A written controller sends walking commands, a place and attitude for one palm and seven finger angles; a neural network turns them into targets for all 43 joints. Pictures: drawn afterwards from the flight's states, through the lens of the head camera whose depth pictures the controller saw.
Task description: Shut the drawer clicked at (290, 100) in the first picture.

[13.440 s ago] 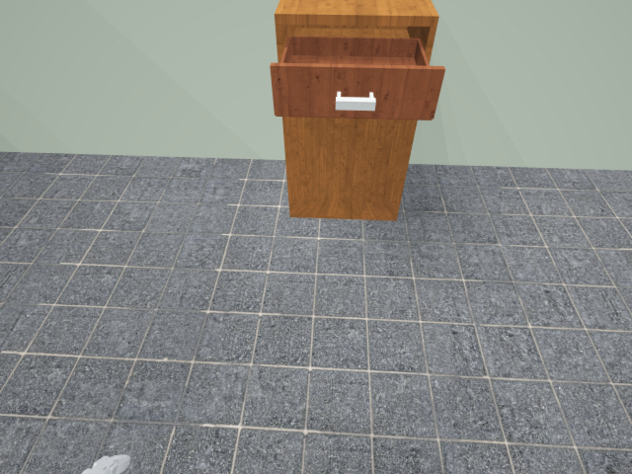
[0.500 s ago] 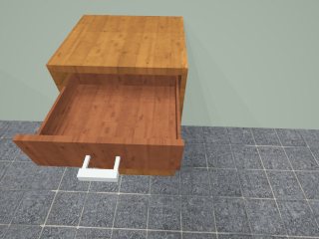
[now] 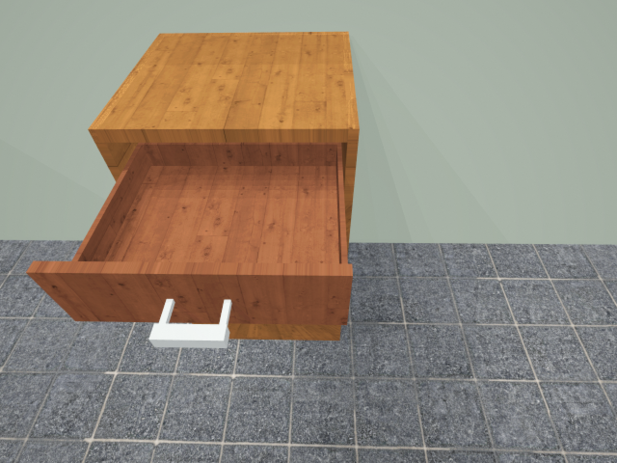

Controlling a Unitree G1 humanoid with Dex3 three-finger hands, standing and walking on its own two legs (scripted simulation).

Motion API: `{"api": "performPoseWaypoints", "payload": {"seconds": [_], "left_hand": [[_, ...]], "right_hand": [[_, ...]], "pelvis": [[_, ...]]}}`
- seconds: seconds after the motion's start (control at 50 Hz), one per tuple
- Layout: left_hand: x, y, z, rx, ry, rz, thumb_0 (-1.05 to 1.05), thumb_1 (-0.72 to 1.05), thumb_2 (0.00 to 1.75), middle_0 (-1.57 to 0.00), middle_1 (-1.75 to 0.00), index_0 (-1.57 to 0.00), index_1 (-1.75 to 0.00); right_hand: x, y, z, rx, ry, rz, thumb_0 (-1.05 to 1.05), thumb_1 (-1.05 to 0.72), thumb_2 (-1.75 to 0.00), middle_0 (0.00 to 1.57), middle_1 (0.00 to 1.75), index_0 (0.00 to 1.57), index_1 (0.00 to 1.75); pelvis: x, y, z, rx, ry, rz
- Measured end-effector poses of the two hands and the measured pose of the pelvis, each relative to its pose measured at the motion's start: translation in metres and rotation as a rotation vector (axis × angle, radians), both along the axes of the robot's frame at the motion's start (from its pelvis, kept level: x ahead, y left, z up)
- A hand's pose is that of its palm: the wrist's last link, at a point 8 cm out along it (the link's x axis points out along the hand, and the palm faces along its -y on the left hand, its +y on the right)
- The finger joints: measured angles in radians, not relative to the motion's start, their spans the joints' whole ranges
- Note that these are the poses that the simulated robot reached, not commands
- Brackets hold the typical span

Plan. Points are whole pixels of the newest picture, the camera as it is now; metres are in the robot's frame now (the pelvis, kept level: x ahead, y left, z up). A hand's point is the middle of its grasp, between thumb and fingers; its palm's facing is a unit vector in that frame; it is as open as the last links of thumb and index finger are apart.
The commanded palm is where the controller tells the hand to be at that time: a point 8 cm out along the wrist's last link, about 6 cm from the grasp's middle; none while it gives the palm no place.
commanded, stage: raise the hand and make a fist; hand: left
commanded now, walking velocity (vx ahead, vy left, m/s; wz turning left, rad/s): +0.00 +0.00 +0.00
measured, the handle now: (194, 321) +0.30 +0.19 -0.01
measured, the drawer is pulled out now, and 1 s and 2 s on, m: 0.30 0.27 0.27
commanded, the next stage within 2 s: bring the fist close to the handle in 1.80 s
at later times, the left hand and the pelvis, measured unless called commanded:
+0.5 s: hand (191, 462) +0.13 +0.14 +0.01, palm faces +0.10 -0.99 -0.02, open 5.0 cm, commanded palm +0.09 +0.19 +0.00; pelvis -0.05 -0.01 -0.07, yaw +3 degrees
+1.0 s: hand (189, 445) +0.14 +0.14 +0.05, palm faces +0.04 -1.00 -0.05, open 3.1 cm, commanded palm +0.09 +0.19 +0.05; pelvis -0.02 +0.00 -0.04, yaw +3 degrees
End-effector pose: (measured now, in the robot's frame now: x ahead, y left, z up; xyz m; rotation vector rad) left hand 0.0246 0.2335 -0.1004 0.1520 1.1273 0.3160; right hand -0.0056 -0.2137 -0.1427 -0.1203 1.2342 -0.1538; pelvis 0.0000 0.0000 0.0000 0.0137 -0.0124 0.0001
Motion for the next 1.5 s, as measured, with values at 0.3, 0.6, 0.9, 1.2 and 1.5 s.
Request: {"api": "performPoseWaypoints", "payload": {"seconds": [0.3,0.6,0.9,1.2,1.5], "left_hand": [[0.066,-0.052,0.079,-0.177,-0.999,-0.182,0.01,0.92,0.90,-0.43,-0.55,-0.37,-0.53],[0.096,-0.061,0.115,-0.152,-1.085,-0.361,0.01,0.90,0.91,-0.73,-0.87,-0.72,-0.87],[0.088,-0.035,0.144,-0.052,-1.098,-0.260,0.02,0.90,0.90,-1.03,-1.20,-1.02,-1.19],[0.088,-0.034,0.178,-0.043,-1.148,-0.265,0.02,0.90,0.90,-1.32,-1.51,-1.32,-1.51],[0.084,-0.030,0.196,-0.054,-1.136,-0.284,0.01,0.90,0.90,-1.40,-1.59,-1.40,-1.59]], "right_hand": [[0.191,-0.047,0.092,-0.176,-0.835,0.269,0.02,-0.91,-0.90,0.19,0.30,0.20,0.30],[0.158,0.030,0.017,0.121,-0.665,0.246,0.02,-0.90,-0.90,0.20,0.30,0.21,0.30],[0.145,-0.033,0.030,-0.059,-0.613,0.171,0.02,-0.90,-0.90,0.20,0.30,0.20,0.30],[0.201,0.017,0.064,0.031,-0.790,0.229,0.02,-0.90,-0.90,0.20,0.30,0.20,0.30],[0.188,0.036,0.061,0.066,-0.757,0.245,0.02,-0.90,-0.90,0.20,0.30,0.20,0.30]], "pelvis": [[-0.034,-0.007,-0.044,-0.001,0.140,0.022],[-0.046,-0.011,-0.058,-0.015,0.189,0.055],[-0.028,-0.008,-0.047,-0.020,0.173,0.046],[-0.014,0.003,-0.037,-0.030,0.126,0.050],[-0.016,0.012,-0.030,-0.033,0.078,0.050]]}}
